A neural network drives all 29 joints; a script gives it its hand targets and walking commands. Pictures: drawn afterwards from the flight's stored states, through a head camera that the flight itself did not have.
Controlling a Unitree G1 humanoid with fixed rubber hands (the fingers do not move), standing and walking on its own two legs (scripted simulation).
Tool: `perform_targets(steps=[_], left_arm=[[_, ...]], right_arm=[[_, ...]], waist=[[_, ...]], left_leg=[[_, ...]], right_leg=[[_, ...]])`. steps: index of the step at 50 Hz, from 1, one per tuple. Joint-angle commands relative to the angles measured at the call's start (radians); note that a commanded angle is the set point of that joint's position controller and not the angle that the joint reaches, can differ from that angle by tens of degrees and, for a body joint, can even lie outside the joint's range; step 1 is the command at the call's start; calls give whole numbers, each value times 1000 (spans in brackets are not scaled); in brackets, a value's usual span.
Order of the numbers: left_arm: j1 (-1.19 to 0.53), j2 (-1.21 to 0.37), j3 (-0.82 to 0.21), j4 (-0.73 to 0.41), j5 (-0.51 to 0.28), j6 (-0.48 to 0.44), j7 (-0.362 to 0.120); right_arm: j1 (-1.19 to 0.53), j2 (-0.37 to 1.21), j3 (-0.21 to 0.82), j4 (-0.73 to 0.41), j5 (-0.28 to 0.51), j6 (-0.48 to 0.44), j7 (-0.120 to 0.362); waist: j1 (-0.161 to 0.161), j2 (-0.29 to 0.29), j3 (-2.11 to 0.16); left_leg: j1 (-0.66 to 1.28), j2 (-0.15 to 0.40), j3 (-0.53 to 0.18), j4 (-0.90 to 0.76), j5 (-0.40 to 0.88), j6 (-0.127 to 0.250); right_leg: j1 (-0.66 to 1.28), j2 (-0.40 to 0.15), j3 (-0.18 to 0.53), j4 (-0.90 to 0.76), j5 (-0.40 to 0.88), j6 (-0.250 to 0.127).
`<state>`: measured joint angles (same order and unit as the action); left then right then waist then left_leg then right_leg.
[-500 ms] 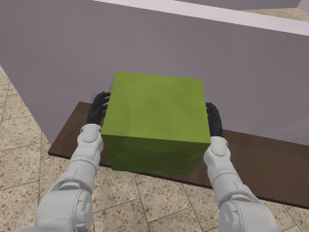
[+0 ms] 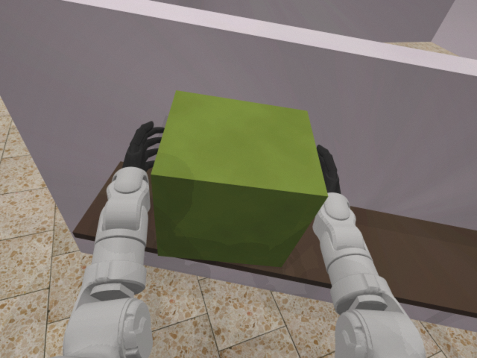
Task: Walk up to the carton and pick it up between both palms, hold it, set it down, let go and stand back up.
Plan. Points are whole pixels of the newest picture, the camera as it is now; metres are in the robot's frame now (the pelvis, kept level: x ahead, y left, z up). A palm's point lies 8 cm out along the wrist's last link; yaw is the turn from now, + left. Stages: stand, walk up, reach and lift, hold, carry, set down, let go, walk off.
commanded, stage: reach and lift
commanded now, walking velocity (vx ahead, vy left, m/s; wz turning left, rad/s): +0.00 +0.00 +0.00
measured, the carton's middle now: (231, 184) +0.40 +0.02 +0.09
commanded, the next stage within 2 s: hold in 1.04 s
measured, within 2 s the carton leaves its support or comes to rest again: neither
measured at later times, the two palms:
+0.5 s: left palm (132, 166) +0.36 +0.18 +0.15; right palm (331, 193) +0.35 -0.15 +0.13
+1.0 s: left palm (128, 156) +0.37 +0.19 +0.16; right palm (329, 183) +0.36 -0.14 +0.14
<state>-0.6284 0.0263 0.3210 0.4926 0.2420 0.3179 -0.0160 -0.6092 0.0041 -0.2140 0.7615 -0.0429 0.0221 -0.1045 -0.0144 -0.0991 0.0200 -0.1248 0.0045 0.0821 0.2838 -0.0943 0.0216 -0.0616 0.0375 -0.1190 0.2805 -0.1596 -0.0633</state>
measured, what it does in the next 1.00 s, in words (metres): stands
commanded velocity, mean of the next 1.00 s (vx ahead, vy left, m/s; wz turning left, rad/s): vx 0.00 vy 0.00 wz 0.00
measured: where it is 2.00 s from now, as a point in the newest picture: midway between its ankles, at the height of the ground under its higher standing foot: outside the picture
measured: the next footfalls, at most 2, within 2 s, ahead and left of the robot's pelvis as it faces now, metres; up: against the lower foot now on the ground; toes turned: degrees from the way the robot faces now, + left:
none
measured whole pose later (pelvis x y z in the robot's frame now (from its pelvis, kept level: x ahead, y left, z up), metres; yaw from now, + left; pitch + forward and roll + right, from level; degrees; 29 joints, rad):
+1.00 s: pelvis +0.01 +0.01 +0.00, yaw +1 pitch -7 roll -1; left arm -0.54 0.02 0.28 0.15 0.26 0.60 -0.03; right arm -0.57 -0.04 -0.06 0.53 0.11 0.23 -0.13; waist -0.08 -0.07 0.05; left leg -0.07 -0.01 0.08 0.33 -0.14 0.04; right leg 0.02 0.03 -0.12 0.28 -0.18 -0.04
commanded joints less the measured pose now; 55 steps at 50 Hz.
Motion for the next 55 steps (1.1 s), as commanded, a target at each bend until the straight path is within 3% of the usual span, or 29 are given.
perform_targets(steps=[1, 6, 11, 14, 16, 17, 19, 25, 26, 27, 30, 35, 42, 52, 55], left_arm=[[-577, -488, -412, -170, -61, 13, -118], [-518, -487, -431, -193, -69, 76, -117], [-491, -505, -478, -300, -97, 116, -110], [-468, -500, -486, -328, -93, 142, -110], [-442, -485, -475, -337, -87, 162, -121], [-445, -490, -500, -364, -98, 167, -123], [-452, -482, -494, -378, -97, 176, -122], [-472, -469, -463, -357, -69, 216, -125], [-507, -464, -494, -372, -111, 217, -135], [-520, -473, -509, -367, -122, 213, -132], [-515, -485, -509, -364, -124, 210, -123], [-492, -471, -477, -355, -115, 232, -132], [-478, -471, -485, -403, -111, 239, -147], [-471, -463, -515, -485, -119, 262, -138], [-450, -466, -545, -556, -134, 282, -127]], right_arm=[[-707, 403, 274, -285, 4, -80, 128], [-712, 380, 303, -332, 35, -51, 119], [-727, 388, 365, -423, 85, -31, 116], [-693, 409, 416, -452, 107, -2, 107], [-702, 412, 439, -494, 123, 15, 97], [-695, 424, 453, -524, 138, 20, 93], [-705, 407, 462, -536, 147, 31, 94], [-685, 380, 410, -463, 128, 64, 114], [-750, 422, 426, -545, 143, 50, 108], [-771, 428, 421, -548, 146, 49, 107], [-762, 420, 426, -529, 148, 58, 104], [-734, 404, 419, -500, 151, 82, 98], [-719, 398, 455, -541, 185, 97, 79], [-718, 385, 499, -596, 229, 123, 77], [-722, 385, 538, -648, 260, 131, 75]], waist=[[-21, 141, -469], [-35, 167, -441], [-40, 135, -466], [-49, 118, -447], [-45, 86, -422], [-50, 97, -449], [-33, 105, -430], [-46, 121, -330], [-22, 136, -389], [-37, 133, -417], [-35, 146, -433], [-48, 116, -413], [-71, 123, -436], [-60, 146, -425], [-52, 151, -468]], left_leg=[[256, 4, -27, 8, 120, -26], [276, 5, -34, 24, 126, -32], [305, 3, -52, 37, 181, -37], [309, 2, -59, 52, 225, -31], [267, -7, -56, 49, 195, -18], [276, -9, -58, 42, 171, -18], [256, -8, -54, 39, 164, -22], [273, 5, -56, 10, 60, -23], [246, 3, -45, 8, 21, 6], [261, 8, -51, 12, 31, 8], [290, 4, -58, 27, 62, 2], [298, 7, -58, 22, 77, 3], [330, -6, -66, 55, 203, -26], [353, 0, -75, 69, 259, -40], [382, 2, -79, 91, 334, -43]], right_leg=[[15, -37, 37, -39, 133, 84], [-5, -36, 25, -36, 130, 86], [-1, -22, 18, -29, 156, 87], [25, -24, 31, -21, 244, 96], [56, -30, 39, -21, 253, 108], [67, -27, 40, -14, 252, 106], [57, -23, 34, -15, 232, 104], [-34, -27, 21, -37, 74, 86], [-43, -42, 40, -54, 71, 85], [-34, -36, 38, -43, 101, 86], [-28, -32, 36, -38, 125, 85], [-17, -28, 35, -43, 132, 93], [38, -13, 28, -26, 261, 100], [13, -5, 26, -27, 265, 89], [23, 2, 31, -23, 295, 83]])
